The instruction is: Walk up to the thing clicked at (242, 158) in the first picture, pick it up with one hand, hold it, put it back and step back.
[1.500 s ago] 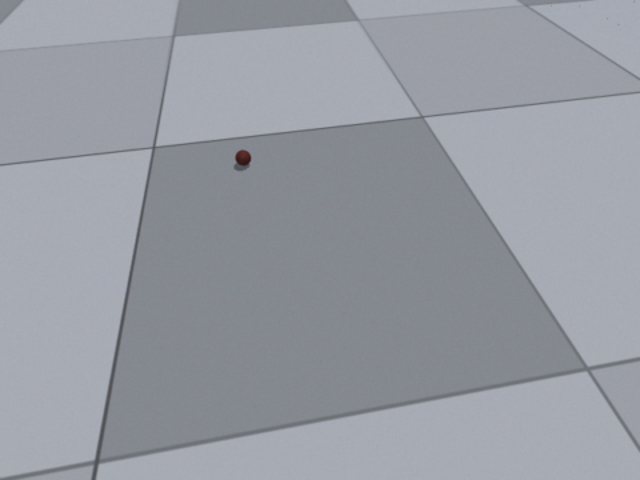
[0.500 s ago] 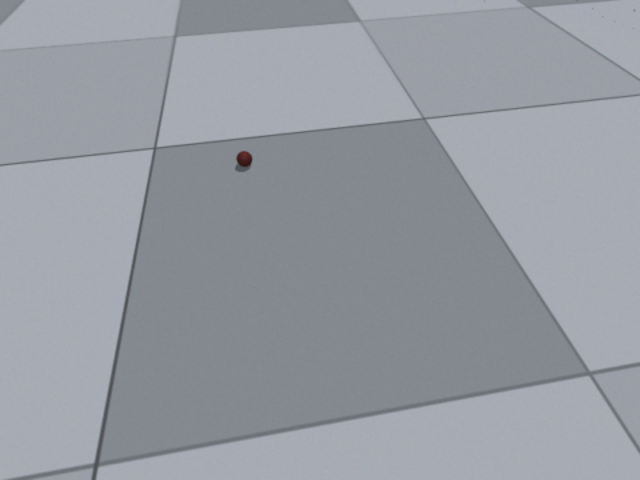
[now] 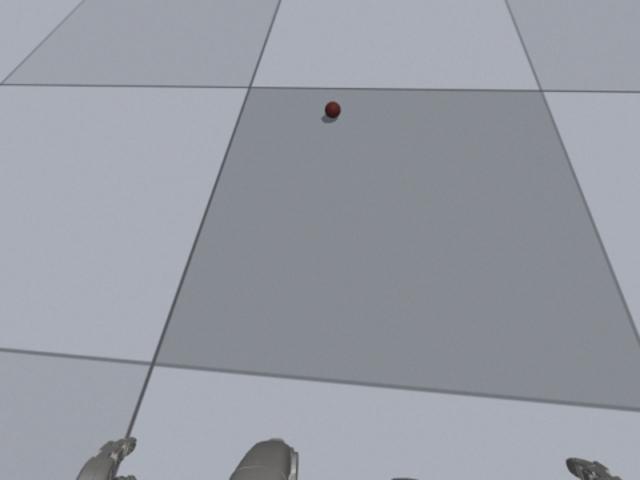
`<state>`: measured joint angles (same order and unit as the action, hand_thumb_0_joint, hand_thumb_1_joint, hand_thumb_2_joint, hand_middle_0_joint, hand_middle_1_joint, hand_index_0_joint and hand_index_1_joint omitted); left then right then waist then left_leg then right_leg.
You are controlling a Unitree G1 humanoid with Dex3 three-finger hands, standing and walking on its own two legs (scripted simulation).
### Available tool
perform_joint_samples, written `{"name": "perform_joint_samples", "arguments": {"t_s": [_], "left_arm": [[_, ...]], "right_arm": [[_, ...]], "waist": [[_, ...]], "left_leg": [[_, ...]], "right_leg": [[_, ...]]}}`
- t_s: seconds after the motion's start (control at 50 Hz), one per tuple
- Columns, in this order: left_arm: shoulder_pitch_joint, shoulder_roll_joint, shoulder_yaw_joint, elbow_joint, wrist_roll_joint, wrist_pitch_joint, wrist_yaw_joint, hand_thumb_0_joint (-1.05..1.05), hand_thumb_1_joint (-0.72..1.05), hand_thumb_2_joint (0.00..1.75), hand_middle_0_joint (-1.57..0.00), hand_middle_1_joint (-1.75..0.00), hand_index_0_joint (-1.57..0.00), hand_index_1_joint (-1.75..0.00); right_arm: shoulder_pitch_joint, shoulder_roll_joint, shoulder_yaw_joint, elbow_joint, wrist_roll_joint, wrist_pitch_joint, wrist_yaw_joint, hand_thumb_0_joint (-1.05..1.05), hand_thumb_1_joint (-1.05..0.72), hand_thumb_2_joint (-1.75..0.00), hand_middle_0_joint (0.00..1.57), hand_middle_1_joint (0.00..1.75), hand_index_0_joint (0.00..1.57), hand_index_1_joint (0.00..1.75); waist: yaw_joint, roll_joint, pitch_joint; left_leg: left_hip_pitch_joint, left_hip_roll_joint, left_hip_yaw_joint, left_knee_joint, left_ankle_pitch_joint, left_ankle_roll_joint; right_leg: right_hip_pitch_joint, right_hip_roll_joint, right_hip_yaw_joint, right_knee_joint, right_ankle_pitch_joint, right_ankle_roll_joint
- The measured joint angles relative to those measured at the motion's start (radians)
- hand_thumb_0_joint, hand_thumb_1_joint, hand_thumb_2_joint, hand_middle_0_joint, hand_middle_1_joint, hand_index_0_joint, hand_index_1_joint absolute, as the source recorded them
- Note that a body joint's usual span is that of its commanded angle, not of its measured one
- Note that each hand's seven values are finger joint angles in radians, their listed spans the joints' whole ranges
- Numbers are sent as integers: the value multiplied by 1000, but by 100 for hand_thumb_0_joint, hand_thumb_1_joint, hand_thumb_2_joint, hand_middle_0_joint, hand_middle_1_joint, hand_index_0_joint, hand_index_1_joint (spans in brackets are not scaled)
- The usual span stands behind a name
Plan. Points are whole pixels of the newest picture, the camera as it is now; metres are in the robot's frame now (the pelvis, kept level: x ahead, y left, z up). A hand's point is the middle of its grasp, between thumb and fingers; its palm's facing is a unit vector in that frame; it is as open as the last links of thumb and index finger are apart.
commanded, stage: walk up
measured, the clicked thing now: (332, 110) +1.76 -0.05 -0.73
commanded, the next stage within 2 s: stand in 1.74 s
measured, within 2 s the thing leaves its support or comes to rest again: neither
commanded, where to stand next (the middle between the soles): +0.08 +0.03 m, yaw +26 degrees
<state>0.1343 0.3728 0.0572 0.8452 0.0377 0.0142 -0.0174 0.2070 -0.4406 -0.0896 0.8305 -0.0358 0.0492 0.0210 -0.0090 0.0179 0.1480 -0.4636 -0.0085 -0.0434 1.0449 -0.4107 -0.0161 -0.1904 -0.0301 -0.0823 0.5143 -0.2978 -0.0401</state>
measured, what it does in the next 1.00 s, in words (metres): steps on the spot, turning left: left foot, then right foot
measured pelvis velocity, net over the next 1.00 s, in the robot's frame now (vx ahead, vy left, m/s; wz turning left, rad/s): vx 0.00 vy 0.03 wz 0.44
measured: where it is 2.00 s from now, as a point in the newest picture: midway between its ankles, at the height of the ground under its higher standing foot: outside the picture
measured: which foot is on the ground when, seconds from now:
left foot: up 0.00-0.18, down 0.20-0.52, up 0.54-0.78, down 0.80-1.00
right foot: down 0.00-0.22, up 0.24-0.48, down 0.50-1.00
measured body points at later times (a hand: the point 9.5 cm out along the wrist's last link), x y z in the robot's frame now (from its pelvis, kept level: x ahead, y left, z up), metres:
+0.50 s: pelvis +0.01 +0.00 -0.02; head +0.04 +0.02 +0.42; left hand -0.02 +0.34 -0.13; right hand +0.20 -0.27 -0.12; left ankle +0.00 +0.15 -0.74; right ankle +0.06 -0.12 -0.74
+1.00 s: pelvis +0.00 +0.03 -0.02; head +0.01 +0.05 +0.43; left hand -0.08 +0.35 -0.14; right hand +0.20 -0.22 -0.13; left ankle -0.02 +0.15 -0.74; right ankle +0.07 -0.10 -0.73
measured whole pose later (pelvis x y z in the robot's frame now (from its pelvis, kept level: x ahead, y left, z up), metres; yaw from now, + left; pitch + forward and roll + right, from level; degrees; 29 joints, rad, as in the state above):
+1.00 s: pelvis +0.00 +0.03 -0.02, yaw +25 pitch -3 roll +0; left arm 0.25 0.42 0.05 0.89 0.01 0.02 -0.01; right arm 0.23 -0.38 -0.02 0.86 -0.02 -0.02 0.00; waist 0.01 -0.03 0.10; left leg -0.34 -0.03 -0.04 0.72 -0.33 0.01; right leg -0.34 -0.06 -0.01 0.80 -0.49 -0.02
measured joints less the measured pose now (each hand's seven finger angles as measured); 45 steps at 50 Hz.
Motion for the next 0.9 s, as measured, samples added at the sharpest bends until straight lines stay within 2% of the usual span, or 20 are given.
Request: {"name": "perform_joint_samples", "arguments": {"t_s": [0.12, 0.2, 0.22, 0.24, 0.28, 0.32, 0.44, 0.5, 0.52, 0.54, 0.58, 0.64, 0.74, 0.78, 0.8, 0.82, 0.86, 0.9], "left_arm": [[56, 19, -2, -51, 2, -10, -11, 1, 91, 90, -21, -30, -21, -30], [93, 48, -1, -64, -6, 7, -18, 1, 90, 90, -21, -30, -21, -30], [97, 60, 3, -60, -10, 14, -16, 1, 90, 90, -21, -30, -21, -30], [97, 64, 7, -52, -13, 23, -13, 1, 91, 90, -21, -30, -20, -30], [93, 61, 7, -34, -16, 39, -5, 1, 91, 90, -20, -30, -20, -30], [100, 57, 4, -27, -23, 37, -4, 1, 91, 90, -20, -29, -20, -30], [126, 41, 2, -21, -27, 16, -7, 1, 91, 90, -20, -29, -20, -30], [139, 40, 4, -22, -26, -2, 1, 1, 91, 90, -20, -29, -20, -30], [140, 35, 5, -21, -19, -11, 6, 1, 91, 90, -20, -29, -20, -30], [140, 30, 4, -20, -11, -18, 8, 1, 91, 90, -20, -29, -20, -30], [142, 25, -4, -19, -6, -22, 8, 1, 91, 90, -20, -30, -20, -30], [140, 11, -12, -17, -4, -30, 10, 1, 91, 90, -21, -30, -20, -30], [152, 35, -9, -44, 6, -40, 3, 1, 90, 90, -21, -30, -21, -30], [154, 53, -6, -50, -2, -31, 1, 1, 90, 90, -21, -30, -21, -30], [152, 63, -5, -49, -6, -23, 2, 1, 90, 90, -21, -30, -21, -30], [144, 70, -1, -42, -12, -13, 5, 1, 90, 90, -21, -30, -21, -30], [129, 67, 1, -15, -23, 10, 14, 1, 91, 90, -21, -30, -20, -30], [119, 67, -1, 5, -30, 19, 15, 1, 91, 90, -20, -29, -20, -30]], "right_arm": [[-1, 6, 10, -9, 7, -6, 16, 1, -90, -90, 20, 30, 20, 30], [3, 20, 17, -23, 11, -33, 10, 1, -90, -90, 20, 30, 20, 30], [1, 32, 17, -23, 8, -43, 5, 1, -90, -90, 20, 30, 20, 30], [2, 42, 21, -29, 3, -52, 0, 1, -90, -90, 20, 30, 20, 30], [16, 52, 33, -41, 8, -64, -5, 1, -90, -89, 20, 30, 20, 30], [29, 60, 46, -47, 13, -66, -15, 1, -90, -89, 21, 30, 20, 30], [38, 51, 56, -71, 8, -56, -22, 1, -90, -89, 21, 30, 20, 30], [32, 38, 54, -86, 11, -36, -19, 1, -90, -89, 21, 30, 20, 30], [25, 30, 50, -87, 16, -27, -20, 1, -90, -89, 21, 30, 20, 30], [17, 26, 44, -82, 19, -17, -23, 1, -90, -89, 21, 30, 20, 30], [5, 27, 38, -67, 18, -3, -31, 1, -90, -89, 21, 30, 20, 30], [4, 11, 29, -56, 21, -7, -19, 1, -90, -89, 21, 30, 20, 30], [12, 7, 24, -34, 17, -20, 5, 1, -90, -89, 20, 30, 20, 30], [18, 10, 25, -23, 17, -31, 7, 1, -90, -89, 20, 30, 20, 30], [20, 14, 24, -16, 16, -40, 4, 1, -90, -89, 20, 30, 20, 30], [20, 23, 24, -7, 11, -48, -1, 1, -90, -89, 20, 30, 20, 30], [28, 33, 35, 3, 6, -57, -6, 1, -90, -89, 20, 30, 20, 30], [33, 48, 49, 14, 8, -62, -12, 1, -90, -89, 21, 30, 20, 30]], "waist": [[27, -29, 3], [40, -59, -9], [44, -88, -5], [47, -103, -1], [38, -97, -2], [37, -92, -9], [26, -45, -28], [26, -16, -37], [27, 5, -36], [27, 22, -34], [39, 20, -32], [46, 32, -28], [50, 15, -25], [50, -1, -27], [48, -16, -27], [51, -41, -19], [42, -49, -27], [31, -55, -35]], "left_leg": [[79, 45, 31, -213, -6, 8], [173, 25, 70, -398, 74, 32], [181, 1, 77, -408, 89, 28], [176, -11, 76, -390, 83, 25], [167, -15, 41, -371, 76, 29], [175, -16, 15, -386, 86, 30], [154, -17, -53, -373, 90, 17], [115, -19, -84, -311, 64, 3], [97, -14, -99, -274, 50, 9], [77, -24, -117, -222, 2, 21], [30, -60, -102, -66, -100, 27], [-7, -54, -51, 48, -85, 21], [55, -2, 14, -167, -79, 18], [113, 2, 30, -307, -6, 24], [134, -9, 35, -358, 76, 24], [138, -28, 47, -355, 102, 25], [125, -35, 40, -321, 82, 35], [126, -34, 27, -324, 79, 40]], "right_leg": [[-5, -41, -70, 65, -49, 8], [-46, -82, -105, 183, -122, 29], [-69, -108, -93, 244, -143, 28], [-97, -106, -55, 312, -175, 31], [-148, -60, 8, 441, -251, 35], [-184, -41, 39, 494, -255, 35], [-186, -29, 66, 356, -202, 34], [-126, -7, 56, 204, -103, 22], [-119, 4, 45, 187, -55, 33], [-121, 5, 31, 200, -55, 42], [-120, -18, 28, 210, -66, 42], [-91, -49, 14, 161, -44, 42], [-88, -93, -6, 149, -38, 55], [-106, -112, -9, 191, -61, 64], [-121, -128, -4, 230, -82, 63], [-136, -144, 18, 275, -104, 47], [-165, -107, 74, 355, -212, 31], [-185, -70, 103, 415, -249, 24]]}}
